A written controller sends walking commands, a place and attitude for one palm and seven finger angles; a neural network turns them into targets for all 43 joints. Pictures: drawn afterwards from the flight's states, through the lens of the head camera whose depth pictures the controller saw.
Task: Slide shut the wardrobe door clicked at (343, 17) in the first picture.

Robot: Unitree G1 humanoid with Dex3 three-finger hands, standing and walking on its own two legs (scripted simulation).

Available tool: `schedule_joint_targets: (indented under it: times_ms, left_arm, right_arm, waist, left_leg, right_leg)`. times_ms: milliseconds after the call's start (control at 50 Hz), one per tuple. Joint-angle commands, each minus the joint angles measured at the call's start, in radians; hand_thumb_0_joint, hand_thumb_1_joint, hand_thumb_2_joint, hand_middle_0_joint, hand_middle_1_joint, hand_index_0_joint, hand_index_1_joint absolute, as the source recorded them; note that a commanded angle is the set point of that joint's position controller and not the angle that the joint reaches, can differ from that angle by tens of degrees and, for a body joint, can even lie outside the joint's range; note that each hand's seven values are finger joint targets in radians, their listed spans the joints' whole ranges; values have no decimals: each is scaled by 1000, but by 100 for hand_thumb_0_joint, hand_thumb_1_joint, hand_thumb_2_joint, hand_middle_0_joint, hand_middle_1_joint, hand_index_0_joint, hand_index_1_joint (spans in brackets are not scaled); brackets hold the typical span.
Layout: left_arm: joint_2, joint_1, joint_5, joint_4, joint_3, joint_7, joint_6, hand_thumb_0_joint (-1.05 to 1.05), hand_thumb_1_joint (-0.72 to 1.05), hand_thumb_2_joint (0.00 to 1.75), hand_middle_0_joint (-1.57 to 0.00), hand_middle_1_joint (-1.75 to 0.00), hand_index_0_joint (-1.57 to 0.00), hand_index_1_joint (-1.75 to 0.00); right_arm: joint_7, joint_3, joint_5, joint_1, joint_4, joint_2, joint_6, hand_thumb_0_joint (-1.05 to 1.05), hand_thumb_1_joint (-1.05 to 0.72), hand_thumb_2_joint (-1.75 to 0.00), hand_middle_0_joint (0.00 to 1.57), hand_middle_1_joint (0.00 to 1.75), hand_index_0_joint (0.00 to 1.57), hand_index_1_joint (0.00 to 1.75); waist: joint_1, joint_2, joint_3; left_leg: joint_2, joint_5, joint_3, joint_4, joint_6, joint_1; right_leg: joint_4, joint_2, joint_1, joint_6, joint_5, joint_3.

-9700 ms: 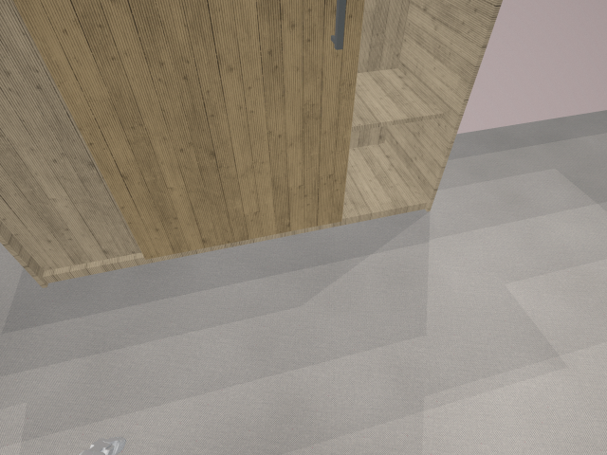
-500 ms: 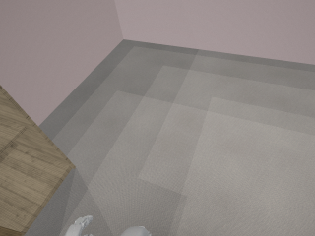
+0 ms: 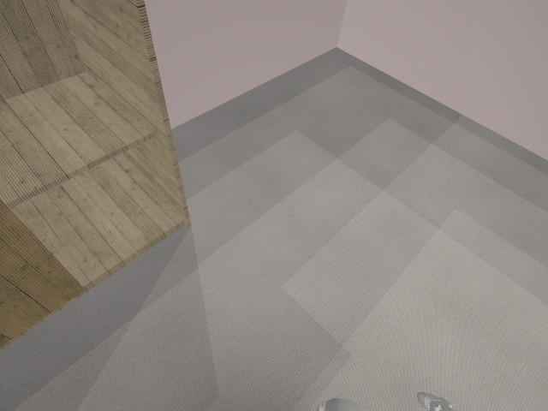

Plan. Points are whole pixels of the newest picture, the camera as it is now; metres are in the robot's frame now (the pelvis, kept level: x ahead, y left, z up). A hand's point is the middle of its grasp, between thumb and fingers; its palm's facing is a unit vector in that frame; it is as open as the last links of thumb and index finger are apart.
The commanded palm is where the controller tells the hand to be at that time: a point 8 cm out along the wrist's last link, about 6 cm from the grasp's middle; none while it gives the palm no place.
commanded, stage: turn to face it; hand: left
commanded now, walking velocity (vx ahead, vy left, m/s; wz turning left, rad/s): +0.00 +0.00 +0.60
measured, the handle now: out of the picture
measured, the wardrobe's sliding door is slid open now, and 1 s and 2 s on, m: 0.44 0.44 0.44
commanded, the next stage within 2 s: take the last steps up to it in 1.44 s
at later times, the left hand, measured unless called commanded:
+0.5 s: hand out of the picture +0.09 +0.18 -0.12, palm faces +0.26 -0.91 -0.31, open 7.4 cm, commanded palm none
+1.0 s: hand out of the picture -0.13 +0.19 -0.18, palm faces +0.61 -0.75 -0.27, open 7.4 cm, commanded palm none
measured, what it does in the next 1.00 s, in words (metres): steps on the spot, turning left: right foot, then left foot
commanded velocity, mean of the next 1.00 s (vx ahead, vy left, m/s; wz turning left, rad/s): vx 0.00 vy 0.00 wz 0.57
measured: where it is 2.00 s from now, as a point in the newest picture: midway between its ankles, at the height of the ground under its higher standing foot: outside the picture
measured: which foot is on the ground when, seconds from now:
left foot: down 0.00-0.40, up 0.42-0.86, down 0.88-1.00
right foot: up 0.00-0.38, down 0.40-0.88, up 0.90-1.00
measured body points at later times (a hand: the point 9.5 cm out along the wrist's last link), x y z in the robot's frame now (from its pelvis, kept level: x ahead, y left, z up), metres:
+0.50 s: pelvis +0.01 -0.05 +0.00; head +0.04 -0.08 +0.45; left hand +0.07 +0.22 -0.10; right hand +0.10 -0.30 -0.16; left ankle -0.03 +0.08 -0.68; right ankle +0.03 -0.15 -0.73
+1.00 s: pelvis -0.01 -0.01 +0.00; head +0.00 +0.04 +0.44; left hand -0.16 +0.23 -0.16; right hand +0.24 -0.15 -0.12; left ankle -0.06 +0.06 -0.73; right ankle +0.03 -0.15 -0.66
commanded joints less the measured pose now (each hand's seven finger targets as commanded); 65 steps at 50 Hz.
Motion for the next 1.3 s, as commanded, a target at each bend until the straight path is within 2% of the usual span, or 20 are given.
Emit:
schedule_joint_targets:
  times_ms: [0, 140, 240, 340, 360, 380, 400, 420, 480, 520, 760, 820, 840, 860, 880, 900, 920, 960, 1020, 1280]
  left_arm:
    - [70, -40, -4, -105, 17, -7, -47, 0, 90, 90, -20, -30, -20, -30]
    - [64, -119, -7, -145, 14, 3, -45, 0, 90, 90, -20, -30, -20, -30]
    - [44, -164, -15, -179, 4, 8, -54, 0, 90, 90, -20, -30, -20, -30]
    - [53, -47, -24, -160, 6, 15, -73, 0, 90, 90, -20, -30, -20, -30]
    - [90, -10, -21, -153, 14, 19, -84, 0, 90, 90, -20, -30, -20, -30]
    - [184, 7, -4, -152, 33, 29, -94, 0, 90, 90, -20, -30, -20, -30]
    - [211, 18, -2, -159, 31, 29, -87, 0, 90, 90, -20, -30, -20, -30]
    - [182, -22, -4, -172, 22, 28, -80, 0, 90, 90, -20, -30, -20, -30]
    - [87, -142, -10, -190, 2, 22, -84, 0, 90, 90, -20, -30, -20, -30]
    - [70, -107, -8, -179, -2, 18, -92, 0, 90, 90, -20, -30, -20, -30]
    - [150, 72, 10, -102, 29, 16, -76, 0, 90, 90, -20, -30, -20, -30]
    - [154, 41, 2, -95, 36, 12, -68, 0, 90, 90, -20, -30, -20, -30]
    - [136, 37, -8, -101, 31, 8, -64, 0, 90, 90, -20, -30, -20, -30]
    - [62, 26, -17, -142, 17, -1, -61, 0, 90, 90, -20, -30, -20, -30]
    - [49, -37, -7, -170, -2, 6, -50, 0, 90, 90, -20, -30, -20, -30]
    - [59, -49, -5, -168, 2, 8, -45, 0, 90, 90, -20, -30, -20, -30]
    - [53, -62, -2, -145, 7, 13, -42, 0, 90, 90, -20, -30, -20, -30]
    - [70, -49, -5, -109, 13, 4, -42, 0, 90, 90, -20, -30, -20, -30]
    - [66, -2, -3, -80, 13, -3, -43, 0, 90, 90, -20, -30, -20, -30]
    - [21, -112, -9, -115, -5, 9, -47, 0, 90, 90, -20, -30, -20, -30]
  right_arm:
    - [-20, -48, 4, 61, -45, -196, -19, 0, -90, -90, 20, 30, 20, 30]
    - [-17, -56, 0, 116, -29, -199, -13, 0, -90, -90, 20, 30, 20, 30]
    - [-19, -65, -5, 142, -22, -199, -6, 0, -90, -90, 20, 30, 20, 30]
    - [-16, -70, 3, 92, -34, -182, 2, 0, -90, -90, 20, 30, 20, 30]
    - [-11, -66, 11, 103, -36, -150, 0, 0, -90, -90, 20, 30, 20, 30]
    - [-6, -56, 22, 130, -47, -78, -2, 0, -90, -90, 20, 30, 20, 30]
    - [-10, -65, 7, 115, -63, -109, 4, 0, -90, -90, 20, 30, 20, 30]
    - [-6, -72, 1, 115, -57, -127, 13, 0, -90, -90, 20, 30, 20, 30]
    - [15, -74, -5, 159, 4, -111, 36, 0, -90, -90, 20, 30, 20, 30]
    - [21, -66, -4, 152, 9, -98, 38, 0, -90, -90, 20, 30, 20, 30]
    - [22, -27, 10, -28, -45, -66, 20, 0, -90, -90, 20, 30, 20, 30]
    - [18, -32, 7, 56, -34, -96, 7, 0, -90, -90, 20, 30, 20, 30]
    - [18, -46, 3, 129, -18, -150, -3, 0, -90, -90, 20, 30, 20, 30]
    - [11, -77, -3, 193, -12, -275, -14, 0, -90, -90, 20, 30, 20, 30]
    - [4, -83, 11, 259, 12, -320, -4, 0, -90, -90, 20, 30, 20, 30]
    - [-4, -75, 6, 234, 9, -296, -3, 0, -90, -90, 20, 30, 20, 30]
    - [-16, -66, 3, 185, 2, -258, -9, 0, -90, -90, 20, 30, 20, 30]
    - [-24, -42, 1, 80, -28, -197, -9, 0, -90, -90, 20, 30, 20, 30]
    - [-23, -35, 5, 65, -37, -179, -20, 0, -90, -90, 20, 30, 20, 30]
    - [-27, -39, -5, 164, 11, -148, -14, 0, -90, -90, 20, 30, 20, 30]
  waist:
    - [-44, 170, -123]
    - [-65, 181, -93]
    - [-76, 190, -130]
    - [-17, 188, -176]
    - [1, 98, -197]
    - [4, -192, -212]
    - [6, -217, -183]
    - [-16, -91, -128]
    - [-79, -120, -37]
    - [-70, -139, -26]
    - [21, -183, -99]
    - [-34, -138, -143]
    - [-78, -9, -196]
    - [-116, 334, -221]
    - [-133, 317, -239]
    - [-118, 243, -208]
    - [-108, 299, -179]
    - [-62, 247, -110]
    - [-38, 166, -118]
    - [-73, 172, -82]
  left_leg:
    - [223, 603, -243, -221, 89, 166]
    - [222, 448, -377, -248, 122, 148]
    - [210, 524, -459, -197, 137, 158]
    - [133, 494, -470, -94, 70, 3]
    - [82, 327, -428, -26, 17, -108]
    - [-44, -89, -241, 184, -68, -322]
    - [-79, -307, -147, 399, -97, -341]
    - [-39, -257, -163, 546, -90, -308]
    - [16, -81, -121, 672, -109, -305]
    - [18, -28, -90, 684, -123, -317]
    - [22, -132, 62, 200, -109, -154]
    - [15, 38, 72, -51, -84, 30]
    - [60, 208, 5, -163, -61, 210]
    - [349, 609, -386, -201, 64, 379]
    - [432, 824, -438, -188, 137, 355]
    - [432, 781, -385, -185, 167, 313]
    - [358, 740, -354, -194, 138, 272]
    - [271, 662, -270, -210, 106, 179]
    - [221, 604, -224, -233, 88, 166]
    - [235, 447, -379, -256, 143, 140]
  right_leg:
    - [52, 0, -104, 19, 103, 72]
    - [-87, 26, -96, 31, 89, 97]
    - [-264, 74, -18, 15, 34, 102]
    - [-651, 111, 293, -8, 229, 80]
    - [-777, 38, 452, -20, 320, 135]
    - [-853, -241, 612, -105, 379, 395]
    - [-850, -399, 463, -213, 483, 499]
    - [-851, -365, 329, -245, 403, 408]
    - [-859, -202, 226, -174, 316, 205]
    - [-836, -168, 257, -165, 418, 116]
    - [-691, -244, 404, -204, 767, -6]
    - [-555, -234, 340, -141, 680, -73]
    - [-386, -201, 226, -92, 564, -111]
    - [-135, -39, -90, -6, -41, -129]
    - [-23, -12, -134, -4, -220, -8]
    - [28, -34, -140, -12, -181, 33]
    - [51, -32, -150, -8, -118, 55]
    - [80, -20, -122, -3, 19, 78]
    - [65, -2, -87, 8, 106, 68]
    - [-235, 52, -12, -1, 38, 77]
